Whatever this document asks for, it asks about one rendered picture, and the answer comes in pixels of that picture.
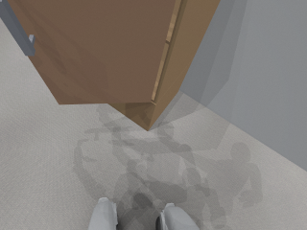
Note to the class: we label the handle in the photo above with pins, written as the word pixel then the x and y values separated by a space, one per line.
pixel 9 18

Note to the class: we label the robot right shin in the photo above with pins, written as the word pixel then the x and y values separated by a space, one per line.
pixel 167 206

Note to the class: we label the robot left thigh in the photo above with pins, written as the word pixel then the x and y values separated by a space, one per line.
pixel 104 217

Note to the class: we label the cupboard door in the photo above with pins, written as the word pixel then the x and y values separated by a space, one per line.
pixel 97 51

